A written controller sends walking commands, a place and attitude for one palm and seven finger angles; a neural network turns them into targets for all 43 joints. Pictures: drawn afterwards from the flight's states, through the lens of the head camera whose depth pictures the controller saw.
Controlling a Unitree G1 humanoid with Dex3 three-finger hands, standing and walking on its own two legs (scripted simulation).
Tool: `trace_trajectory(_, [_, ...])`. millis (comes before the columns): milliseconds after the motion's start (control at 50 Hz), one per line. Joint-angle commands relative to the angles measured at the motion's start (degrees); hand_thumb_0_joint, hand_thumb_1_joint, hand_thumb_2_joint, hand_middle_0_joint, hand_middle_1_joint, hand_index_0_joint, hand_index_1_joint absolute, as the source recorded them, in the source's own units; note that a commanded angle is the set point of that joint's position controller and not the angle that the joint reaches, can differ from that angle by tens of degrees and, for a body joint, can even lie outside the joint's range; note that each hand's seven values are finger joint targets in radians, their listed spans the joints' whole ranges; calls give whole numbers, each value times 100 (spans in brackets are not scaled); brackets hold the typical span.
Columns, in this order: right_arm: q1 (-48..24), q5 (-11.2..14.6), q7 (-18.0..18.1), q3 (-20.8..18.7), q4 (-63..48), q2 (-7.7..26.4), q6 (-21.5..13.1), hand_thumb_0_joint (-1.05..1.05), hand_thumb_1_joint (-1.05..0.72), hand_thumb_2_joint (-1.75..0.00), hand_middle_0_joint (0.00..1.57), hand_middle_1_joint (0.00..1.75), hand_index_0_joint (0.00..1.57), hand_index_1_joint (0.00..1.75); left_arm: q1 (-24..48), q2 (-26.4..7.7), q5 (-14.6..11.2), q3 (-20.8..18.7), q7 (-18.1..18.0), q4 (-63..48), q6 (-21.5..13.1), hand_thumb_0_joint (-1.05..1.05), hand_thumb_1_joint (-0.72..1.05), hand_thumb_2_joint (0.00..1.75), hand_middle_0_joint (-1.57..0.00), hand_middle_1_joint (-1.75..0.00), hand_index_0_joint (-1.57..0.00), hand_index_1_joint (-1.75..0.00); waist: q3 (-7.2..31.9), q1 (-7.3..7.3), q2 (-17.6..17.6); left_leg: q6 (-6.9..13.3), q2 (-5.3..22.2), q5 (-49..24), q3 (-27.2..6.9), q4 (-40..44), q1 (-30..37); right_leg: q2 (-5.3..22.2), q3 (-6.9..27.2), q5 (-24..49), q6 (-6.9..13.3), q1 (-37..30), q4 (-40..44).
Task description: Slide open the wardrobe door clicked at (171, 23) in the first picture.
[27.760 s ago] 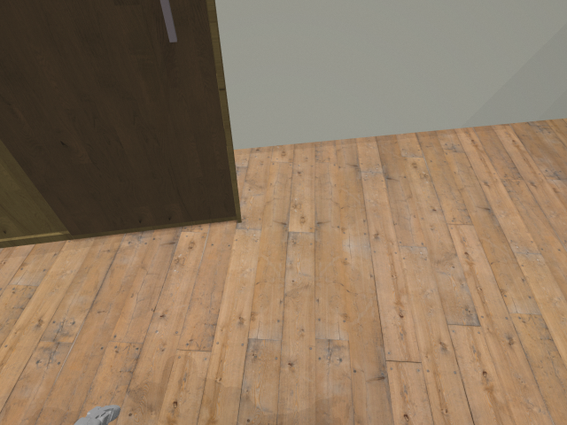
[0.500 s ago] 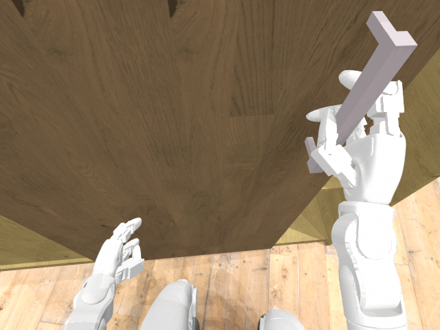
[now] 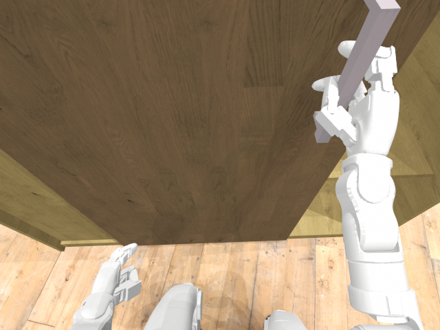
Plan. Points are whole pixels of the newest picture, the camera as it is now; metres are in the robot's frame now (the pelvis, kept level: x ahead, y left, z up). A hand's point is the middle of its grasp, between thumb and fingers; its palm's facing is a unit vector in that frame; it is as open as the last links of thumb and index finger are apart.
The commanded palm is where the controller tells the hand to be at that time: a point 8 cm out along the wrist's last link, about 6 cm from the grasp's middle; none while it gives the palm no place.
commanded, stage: step sideways, sliding the door along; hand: right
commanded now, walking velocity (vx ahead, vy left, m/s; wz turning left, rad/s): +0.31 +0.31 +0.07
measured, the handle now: (341, 79) +0.43 -0.16 +0.20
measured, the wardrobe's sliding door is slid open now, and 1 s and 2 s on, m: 0.40 0.49 0.49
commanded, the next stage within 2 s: stop walking and hold the door there in 0.54 s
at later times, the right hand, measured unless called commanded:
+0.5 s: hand (251, 107) +0.38 -0.04 +0.19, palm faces +0.32 +0.95 +0.02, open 6.6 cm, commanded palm +0.35 -0.01 +0.17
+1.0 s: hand (260, 106) +0.39 -0.05 +0.19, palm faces +0.58 +0.74 -0.33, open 6.5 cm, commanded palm +0.34 -0.07 +0.15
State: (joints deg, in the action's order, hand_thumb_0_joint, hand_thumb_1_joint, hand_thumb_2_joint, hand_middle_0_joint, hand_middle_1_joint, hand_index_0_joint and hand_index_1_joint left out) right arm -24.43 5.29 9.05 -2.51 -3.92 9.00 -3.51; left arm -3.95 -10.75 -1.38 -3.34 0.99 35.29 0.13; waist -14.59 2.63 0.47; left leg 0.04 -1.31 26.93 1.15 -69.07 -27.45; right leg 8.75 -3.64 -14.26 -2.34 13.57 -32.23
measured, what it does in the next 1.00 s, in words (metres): steps to the left: left foot, then right foot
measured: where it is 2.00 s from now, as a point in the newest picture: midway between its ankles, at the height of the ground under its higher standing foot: outside the picture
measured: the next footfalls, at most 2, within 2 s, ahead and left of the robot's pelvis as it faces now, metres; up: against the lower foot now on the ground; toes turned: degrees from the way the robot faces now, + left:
left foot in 0.22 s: +0.02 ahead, +0.28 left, +0.00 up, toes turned +5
right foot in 0.38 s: +0.06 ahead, -0.01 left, +0.00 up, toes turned -5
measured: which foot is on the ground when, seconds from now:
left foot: up 0.00-0.20, down 0.22-0.38, up 0.40-0.76, down 0.78-1.00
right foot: down 0.00-0.22, up 0.24-0.36, down 0.38-0.78, up 0.80-1.00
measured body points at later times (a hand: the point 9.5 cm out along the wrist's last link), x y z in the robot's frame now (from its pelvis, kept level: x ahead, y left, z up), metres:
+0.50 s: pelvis -0.03 +0.17 +0.00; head +0.04 +0.15 +0.44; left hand +0.15 +0.38 -0.11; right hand +0.36 -0.08 +0.19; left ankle -0.05 +0.29 -0.60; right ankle +0.02 +0.00 -0.73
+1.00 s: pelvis +0.01 +0.30 +0.00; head +0.01 +0.35 +0.44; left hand +0.09 +0.63 -0.12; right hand +0.35 -0.08 +0.21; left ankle +0.08 +0.48 -0.73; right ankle +0.03 +0.21 -0.68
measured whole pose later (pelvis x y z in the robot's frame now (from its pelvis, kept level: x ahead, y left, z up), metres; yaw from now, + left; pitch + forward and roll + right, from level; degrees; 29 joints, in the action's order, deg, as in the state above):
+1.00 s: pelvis +0.01 +0.30 +0.00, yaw +7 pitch -4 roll -1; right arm -22.7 0.1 3.0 -36.0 44.1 37.1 -10.4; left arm -12.1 -23.3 -2.7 -4.8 -4.4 42.4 -3.9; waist -5.8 -2.2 -4.7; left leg -4.4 5.7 8.9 -3.0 -31.7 -18.6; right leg -2.8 -2.7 -26.1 0.5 24.1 -58.7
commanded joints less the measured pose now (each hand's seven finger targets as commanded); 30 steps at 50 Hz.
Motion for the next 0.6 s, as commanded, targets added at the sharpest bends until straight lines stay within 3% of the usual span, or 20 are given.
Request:
trace_trajectory(0, [-3090, -189, -555, 1475, -1538, -605, -779, 0, -90, -90, 45, 140, 45, 140, 378, -724, -96, -151, 48, -853, -259, 0, 90, 90, -20, -30, -20, -30, 2930, -335, -1460, -6, 494, -53, -172, -513, -541, 1889, 744, 3191, 1424, -1886, 716])
trace_trajectory(60, [-3395, -210, -589, 1480, -880, -675, -704, 0, -90, -90, 45, 140, 45, 140, 291, -754, -111, -128, -32, -936, -331, 0, 90, 90, -20, -30, -20, -30, 2784, -390, -1925, -21, 429, -150, 302, 1212, 460, 1606, 234, 2472, 1101, -1338, 794])
trace_trajectory(100, [-3617, -195, -543, 1384, -543, -629, -699, 0, -90, -90, 45, 140, 45, 140, 232, -730, -136, -85, -66, -938, -377, 0, 90, 90, -20, -30, -20, -30, 2848, -405, -2123, -22, 242, -50, 583, 2252, 1102, 1434, 216, 2106, 940, -1125, 541])
trace_trajectory(160, [-3807, -207, -510, 1145, -245, -373, -682, 0, -90, -90, 45, 140, 45, 140, 258, -659, -209, -12, -112, -827, -417, 0, 90, 90, -20, -30, -20, -30, 3010, -342, -1595, -85, 112, -1537, 682, 4152, 2042, 939, 219, 1526, 622, -918, -563])
trace_trajectory(180, [-3897, -249, -502, 1026, -99, -183, -691, 0, -90, -90, 45, 140, 45, 140, 240, -519, -260, 29, -142, -733, -452, 0, 90, 90, -20, -30, -20, -30, 3082, -306, -829, -68, 271, -2170, 517, 4932, 2260, 577, 67, 1226, 429, -868, -1267])
trace_trajectory(200, [-4014, -285, -461, 905, -14, 36, -684, 0, -90, -90, 45, 140, 45, 140, 329, -352, -281, 78, -201, -656, -486, 0, 90, 90, -20, -30, -20, -30, 3065, -307, 269, 173, 819, -3142, -26, 5232, 2643, 189, -77, 337, 281, -156, -2108])
trace_trajectory(220, [-4062, -279, -372, 663, 33, 452, -614, 0, -90, -90, 45, 140, 45, 140, 310, -416, -248, 52, -260, -512, -424, 0, 90, 90, -20, -30, -20, -30, 2987, -336, 1627, 706, 1438, -4240, -1173, 4958, 3110, -394, -79, -1451, 52, 1042, -2883])
trace_trajectory(240, [-4326, -313, -365, 637, -17, 513, -599, 0, -90, -90, 45, 140, 45, 140, 491, -610, -158, -8, -300, -515, -424, 0, 90, 90, -20, -30, -20, -30, 2667, -201, 3000, 1156, 1786, -3968, -2215, 5039, 2599, -610, 281, -2038, 118, 1429, -3899])
trace_trajectory(260, [-4452, -193, -345, 841, -439, 161, -609, 0, -90, -90, 45, 140, 45, 140, 551, -543, -153, 3, -359, -405, -463, 0, 90, 90, -20, -30, -20, -30, 2486, -240, 2438, 1427, 1883, -4162, -2004, 4782, 2507, -513, 499, -2011, 146, 1468, -4031])
trace_trajectory(280, [-4357, -113, -318, 1033, -682, -183, -600, 0, -90, -90, 45, 140, 45, 140, 444, -451, -133, 86, -350, -323, -472, 0, 90, 90, -20, -30, -20, -30, 2622, -363, 1605, 1344, 1694, -4500, -1312, 4318, 2634, -422, 536, -1964, 212, 1166, -2987])
trace_trajectory(300, [-4207, -124, -287, 1074, -599, -275, -609, 0, -90, -90, 45, 140, 45, 140, 309, -456, -123, 112, -312, -264, -424, 0, 90, 90, -20, -30, -20, -30, 2783, -486, 1187, 1058, 1421, -4959, -663, 3692, 2823, -383, 303, -1508, 254, 638, -1129])
trace_trajectory(320, [-4153, -133, -274, 1109, -605, -252, -663, 0, -90, -90, 45, 140, 45, 140, 332, -500, -142, 73, -338, -268, -398, 0, 90, 90, -20, -30, -20, -30, 2989, -614, 790, 754, 1152, -4978, -169, 2731, 2787, -493, -17, 140, 217, -306, 1022])
trace_trajectory(340, [-4017, -101, -299, 1122, -787, -210, -799, 0, -90, -90, 45, 140, 45, 140, 335, -683, -110, -79, -323, -468, -367, 0, 90, 90, -20, -30, -20, -30, 3277, -628, -182, 404, 761, -3875, 174, 1580, 1567, 66, 380, 2078, 488, -2024, 1445])
trace_trajectory(360, [-3942, -3, -410, 1276, -773, -381, -827, 0, -90, -90, 45, 140, 45, 140, 500, -891, -81, -267, -214, -675, -386, 0, 90, 90, -20, -30, -20, -30, 3589, -481, -1639, 65, 308, -312, 47, 426, -170, 1920, 2555, 4421, 1305, -3189, 1083])
trace_trajectory(380, [-3880, 22, -516, 1159, -350, -340, -728, 0, -90, -90, 45, 140, 45, 140, 427, -869, -155, -248, -64, -742, -391, 0, 90, 90, -20, -30, -20, -30, 3677, -483, -648, 94, 85, 239, -441, -972, -301, 2313, 2957, 3810, 1718, -2728, 1147])
trace_trajectory(400, [-4517, 21, -552, 1183, -1117, -284, -837, 0, -90, -90, 45, 140, 45, 140, 524, -707, -101, -203, -63, -699, -373, 0, 90, 90, -20, -30, -20, -30, 3369, -554, -865, 27, 290, 172, -567, -1513, -716, 2344, 3098, 3262, 2029, -2492, 1121])
trace_trajectory(420, [-4406, 39, -524, 1001, -1037, -66, -837, 0, -90, -90, 45, 140, 45, 140, 629, -644, -113, -167, -61, -643, -350, 0, 90, 90, -20, -30, -20, -30, 3174, -461, -1348, 9, 351, 144, -677, -1876, -1059, 2283, 2867, 2975, 2102, -2411, 1147])
trace_trajectory(440, [-4274, -50, -495, 913, -818, 12, -798, 0, -90, -90, 45, 140, 45, 140, 498, -704, -130, -144, -58, -580, -331, 0, 90, 90, -20, -30, -20, -30, 2920, -465, -1384, -3, 384, 202, -589, -2262, -1546, 2147, 2283, 2902, 2052, -2443, 1004])
trace_trajectory(500, [-4181, -118, -473, 779, -532, 137, -626, 0, -90, -90, 45, 140, 45, 140, 53, -780, -134, -167, -97, -595, -338, 0, 90, 90, -20, -30, -20, -30, 3120, -411, -1365, -2, 480, 34, -390, -2703, -2368, 1897, 1433, 2549, 1694, -2977, 727])
trace_trajectory(580, [-4227, -171, -523, 477, -283, 557, -532, 0, -90, -90, 45, 140, 45, 140, 25, -860, -95, -145, -104, -775, -353, 0, 90, 90, -20, -30, -20, -30, 3029, -368, -2136, -71, 634, -288, 185, -1347, -1697, 1628, 605, 1991, 1342, -2432, 994])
